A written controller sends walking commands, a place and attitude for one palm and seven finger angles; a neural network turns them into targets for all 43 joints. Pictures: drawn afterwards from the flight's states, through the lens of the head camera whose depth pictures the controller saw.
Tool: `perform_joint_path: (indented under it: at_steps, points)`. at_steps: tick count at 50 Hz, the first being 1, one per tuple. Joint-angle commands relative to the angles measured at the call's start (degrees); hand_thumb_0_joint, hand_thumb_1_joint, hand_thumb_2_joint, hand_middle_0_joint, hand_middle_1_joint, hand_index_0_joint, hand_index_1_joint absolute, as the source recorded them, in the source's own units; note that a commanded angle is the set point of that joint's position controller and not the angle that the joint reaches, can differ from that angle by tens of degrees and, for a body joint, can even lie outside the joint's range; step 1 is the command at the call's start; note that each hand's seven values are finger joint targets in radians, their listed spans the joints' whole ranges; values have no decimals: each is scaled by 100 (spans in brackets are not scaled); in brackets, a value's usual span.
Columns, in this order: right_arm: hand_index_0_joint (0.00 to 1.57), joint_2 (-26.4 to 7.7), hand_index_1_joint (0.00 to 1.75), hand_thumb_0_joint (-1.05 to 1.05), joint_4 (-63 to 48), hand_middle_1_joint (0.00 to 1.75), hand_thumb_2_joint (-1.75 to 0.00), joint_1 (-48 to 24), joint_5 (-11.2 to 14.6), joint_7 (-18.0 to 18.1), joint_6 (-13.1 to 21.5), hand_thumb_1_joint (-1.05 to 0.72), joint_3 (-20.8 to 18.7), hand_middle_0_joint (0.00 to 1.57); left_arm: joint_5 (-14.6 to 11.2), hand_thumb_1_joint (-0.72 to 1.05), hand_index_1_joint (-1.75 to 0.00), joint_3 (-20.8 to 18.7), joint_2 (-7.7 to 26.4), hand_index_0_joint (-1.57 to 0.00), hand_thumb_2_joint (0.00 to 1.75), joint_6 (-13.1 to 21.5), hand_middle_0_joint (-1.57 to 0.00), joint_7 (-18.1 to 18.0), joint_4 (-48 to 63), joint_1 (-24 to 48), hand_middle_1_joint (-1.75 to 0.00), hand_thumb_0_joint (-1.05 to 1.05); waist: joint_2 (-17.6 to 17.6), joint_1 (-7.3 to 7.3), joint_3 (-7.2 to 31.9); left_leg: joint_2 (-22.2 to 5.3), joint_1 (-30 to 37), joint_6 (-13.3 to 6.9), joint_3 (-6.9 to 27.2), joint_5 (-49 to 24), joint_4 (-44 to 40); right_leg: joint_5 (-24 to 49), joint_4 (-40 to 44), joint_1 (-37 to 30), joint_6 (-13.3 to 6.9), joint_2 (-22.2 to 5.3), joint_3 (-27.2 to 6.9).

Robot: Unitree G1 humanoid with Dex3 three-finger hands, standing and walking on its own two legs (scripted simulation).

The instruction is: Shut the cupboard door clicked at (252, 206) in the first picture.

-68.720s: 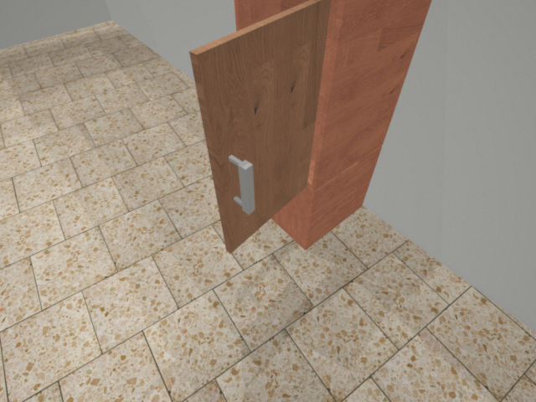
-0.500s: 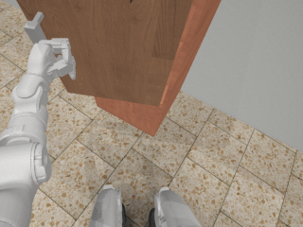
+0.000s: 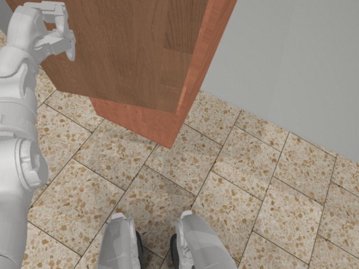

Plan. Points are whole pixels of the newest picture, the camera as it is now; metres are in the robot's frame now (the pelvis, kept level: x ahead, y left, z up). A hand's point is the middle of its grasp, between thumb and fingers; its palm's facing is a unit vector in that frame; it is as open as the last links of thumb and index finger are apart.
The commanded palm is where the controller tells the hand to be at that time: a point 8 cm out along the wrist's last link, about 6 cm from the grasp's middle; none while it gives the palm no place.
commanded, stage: push the door shut along its arc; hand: left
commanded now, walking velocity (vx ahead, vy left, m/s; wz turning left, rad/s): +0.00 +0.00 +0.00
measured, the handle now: (19, 25) +0.60 +0.25 +0.08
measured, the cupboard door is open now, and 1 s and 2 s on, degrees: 16 4 4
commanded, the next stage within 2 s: pull the fist back off the door in 0.40 s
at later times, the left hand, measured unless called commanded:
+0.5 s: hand (80, 25) +0.59 +0.13 +0.09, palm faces -0.32 -0.95 -0.03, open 3.5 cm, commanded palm +0.62 +0.12 +0.08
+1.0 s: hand (91, 27) +0.59 +0.12 +0.08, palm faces +0.12 -0.99 -0.01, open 3.1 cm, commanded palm +0.54 +0.14 +0.08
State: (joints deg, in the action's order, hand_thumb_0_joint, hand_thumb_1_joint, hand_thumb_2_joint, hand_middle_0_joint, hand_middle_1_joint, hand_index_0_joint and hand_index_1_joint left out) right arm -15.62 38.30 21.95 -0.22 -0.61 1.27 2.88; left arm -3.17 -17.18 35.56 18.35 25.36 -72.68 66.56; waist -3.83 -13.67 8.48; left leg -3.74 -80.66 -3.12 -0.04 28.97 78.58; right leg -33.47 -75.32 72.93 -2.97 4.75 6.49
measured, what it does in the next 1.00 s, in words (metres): stands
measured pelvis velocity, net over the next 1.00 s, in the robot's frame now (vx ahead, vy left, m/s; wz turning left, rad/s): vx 0.02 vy -0.01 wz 0.01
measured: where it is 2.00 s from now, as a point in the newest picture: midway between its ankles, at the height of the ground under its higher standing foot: (159, 268)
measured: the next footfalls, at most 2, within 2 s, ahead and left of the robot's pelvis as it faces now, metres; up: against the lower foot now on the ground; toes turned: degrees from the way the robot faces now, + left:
none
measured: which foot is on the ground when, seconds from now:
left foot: down 0.00-1.00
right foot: down 0.00-1.00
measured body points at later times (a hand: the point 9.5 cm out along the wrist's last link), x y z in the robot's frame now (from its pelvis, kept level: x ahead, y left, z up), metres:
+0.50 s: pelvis +0.00 -0.01 -0.02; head +0.20 +0.04 +0.38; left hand +0.60 +0.19 +0.09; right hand -0.02 -0.28 -0.11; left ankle +0.06 +0.09 -0.60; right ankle +0.01 -0.10 -0.60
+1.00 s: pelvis +0.02 -0.01 +0.02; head +0.19 +0.01 +0.44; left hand +0.58 +0.17 +0.09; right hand -0.05 -0.25 -0.08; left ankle +0.05 +0.09 -0.60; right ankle +0.01 -0.10 -0.60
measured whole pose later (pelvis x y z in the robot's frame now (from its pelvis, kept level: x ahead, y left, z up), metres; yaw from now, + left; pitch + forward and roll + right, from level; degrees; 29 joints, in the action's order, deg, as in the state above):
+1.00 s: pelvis +0.02 -0.01 +0.02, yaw +0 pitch +31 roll -4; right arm -13.7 38.0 28.1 -4.8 -6.9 -0.6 1.8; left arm 2.0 -22.5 25.3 22.4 -3.3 -72.6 63.2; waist -4.8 -14.8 9.4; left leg -4.0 -75.5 -1.9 -0.7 28.7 73.1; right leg -32.9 -70.3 68.6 -3.7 5.4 5.3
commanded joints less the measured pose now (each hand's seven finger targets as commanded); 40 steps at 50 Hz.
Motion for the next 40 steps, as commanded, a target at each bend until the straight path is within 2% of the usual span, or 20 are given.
perform_joint_path:
  at_steps: [1, 2, 4, 8, 10, 12, 14, 15, 18, 25, 26, 27, 29, 31, 32, 34, 36, 38, 39, 40]
  points:
    - [20, -1249, 30, 0, -85, 30, -90, 1182, -3, 100, 102, -90, -450, 20, -92, 90, -150, 70, 888, -130, 90, 217, -130, 84, 1220, 3243, -150, 0, -1100, -361, 3261, 58, 3972, 16, 852, -2202, -514, 1613, 1075, -48, 29, 16, -458]
    - [20, -1246, 30, 0, -74, 30, -90, 1202, 5, 111, 119, -90, -460, 20, -96, 90, -150, 104, 851, -130, 90, 202, -130, 104, 1236, 3331, -150, 0, -1030, -391, 3278, 60, 3951, 11, 846, -2215, -495, 1632, 1067, -41, 32, 24, -457]
    - [20, -1235, 30, 0, -29, 30, -90, 1211, -25, 113, 166, -90, -453, 20, -90, 90, -150, 195, 762, -130, 90, 186, -130, 133, 1275, 3499, -150, 0, -1247, -406, 3310, 73, 4042, 8, 860, -2306, -470, 1626, 1035, 81, 7, 28, -444]
    - [20, -1242, 30, 0, 60, 30, -90, 1209, -31, 144, 233, -90, -433, 20, -72, 90, -150, 312, 705, -130, 90, 63, -130, 193, 1088, 3705, -150, 0, -1196, -493, 3252, 91, 3903, -3, 827, -2240, -387, 1598, 1045, 82, 6, 53, -439]
    - [20, -1259, 30, 0, 103, 30, -90, 1198, -40, 161, 290, -90, -437, 20, -75, 90, -150, 298, 748, -130, 90, 77, -130, 223, 1130, 3903, -150, 0, -1361, -519, 3322, 77, 4016, 0, 852, -2319, -317, 1593, 968, 283, 2, 48, -418]
    - [20, -1249, 30, 0, 140, 30, -90, 1191, -51, 170, 335, -90, -421, 20, -57, 90, -150, 404, 619, -130, 90, -17, -130, 222, 1029, 4067, -150, 0, -1319, -607, 3203, 76, 3909, -20, 835, -2224, -272, 1539, 979, 357, 13, 66, -410]
    - [20, -1251, 30, 0, 174, 30, -90, 1249, -71, 186, 383, -90, -403, 20, -33, 90, -150, 370, 720, -130, 90, -33, -130, 230, 1046, 4213, -150, 0, -1352, -626, 3292, 80, 3909, -41, 846, -2323, -250, 1562, 920, 363, 5, 71, -387]
    - [20, -1265, 30, 0, 177, 30, -90, 1205, -70, 189, 399, -90, -408, 20, -15, 90, -150, 452, 618, -130, 90, -60, -130, 242, 1006, 4229, -150, 0, -1459, -635, 3332, 76, 3962, -27, 860, -2320, -208, 1545, 894, 473, -1, 73, -383]
    - [20, -1268, 30, 0, 227, 30, -90, 1221, -94, 210, 436, -90, -370, 20, 50, 90, -150, 467, 677, -130, 90, -198, -130, 224, 825, 4411, -150, 0, -1412, -734, 3201, 74, 3760, -43, 836, -2179, -139, 1485, 873, 499, 11, 82, -359]
    - [20, -1278, 30, 0, 302, 30, -90, 1285, -139, 234, 545, -90, -364, 20, 161, 90, -150, 548, 747, -130, 90, -323, -130, 299, 999, 4846, -150, 0, -1739, -787, 3526, 60, 3870, -54, 855, -2398, 37, 1573, 691, 700, 3, 106, -316]
    - [20, -1130, 30, 0, -18, 30, -90, 1701, -287, 156, 532, -90, -259, 20, -313, 90, -150, -705, 902, -130, 90, -442, -130, -879, 1006, 4689, -150, 0, -1722, -507, 3561, -63, 3657, 1, 961, -2356, -100, 1635, 726, 455, 0, 29, -333]
    - [20, -1102, 30, 0, -38, 30, -90, 1658, -340, 32, 516, -90, -267, 20, -156, 90, -150, -544, 711, -130, 90, -475, -130, -1445, 920, 4403, -150, 0, -1697, -466, 3641, -79, 3612, 53, 994, -2308, -197, 1573, 692, 386, 34, 27, -328]
    - [20, -1042, 30, 0, -32, 30, -90, 1845, -498, -201, 446, -90, -357, 20, 12, 90, -150, -597, 158, -130, 90, -380, -130, -2452, 981, 4220, -150, 0, -1395, -511, 3540, -87, 3688, 76, 1084, -2286, -354, 1521, 742, 427, 104, 20, -266]
    - [20, -1005, 30, 0, -69, 30, -90, 1898, -651, -440, 352, -90, -425, 20, 681, 90, -150, -351, 82, -130, 90, -74, -130, -3270, 1451, 4079, -150, 0, -1758, -419, 3807, -87, 3927, 124, 1031, -2459, -383, 1559, 735, 398, 113, -7, -244]
    - [20, -1020, 30, 0, -45, 30, -90, 1930, -671, -541, 282, -90, -475, 20, 968, 90, -150, -160, 47, -130, 90, 61, -130, -3419, 1594, 4046, -150, 0, -1825, -458, 3928, -83, 4086, 143, 1026, -2552, -401, 1628, 767, 354, 107, -18, -256]
    - [20, -1071, 30, 0, -49, 30, -90, 1963, -633, -632, 144, -90, -534, 20, 1131, 90, -150, -74, 100, -130, 90, 234, -130, -3369, 1558, 3940, -150, 0, -1640, -497, 3971, -45, 4132, 153, 1030, -2517, -521, 1710, 881, 51, 82, 4, -291]
    - [20, -1095, 30, 0, -51, 30, -90, 1902, -545, -617, 54, -90, -532, 20, 931, 90, -150, -113, 156, -130, 90, 285, -130, -3121, 1460, 3979, -150, 0, -1428, -550, 3821, 14, 3896, 120, 926, -2177, -642, 1716, 1093, -353, 99, 22, -359]
    - [20, -1079, 30, 0, -83, 30, -90, 1864, -483, -569, 17, -90, -496, 20, 725, 90, -150, -330, 347, -130, 90, 323, -130, -2949, 1355, 3821, -150, 0, -1173, -467, 3745, 76, 3514, 73, 796, -1977, -721, 1743, 1229, -833, 113, 30, -462]
    - [20, -1076, 30, 0, -91, 30, -90, 1870, -481, -549, 19, -90, -479, 20, 661, 90, -150, -556, 562, -130, 90, 410, -130, -2909, 1412, 3755, -150, 0, -1230, -376, 3752, 74, 3501, 70, 757, -2026, -747, 1809, 1233, -940, 104, 24, -495]
    - [20, -1042, 30, 0, -113, 30, -90, 1839, -467, -543, 4, -90, -469, 20, 637, 90, -150, -550, 534, -130, 90, 497, -130, -2888, 1442, 3581, -150, 0, -1244, -318, 3781, 84, 3529, 76, 728, -2120, -784, 1919, 1238, -1053, 105, 18, -496]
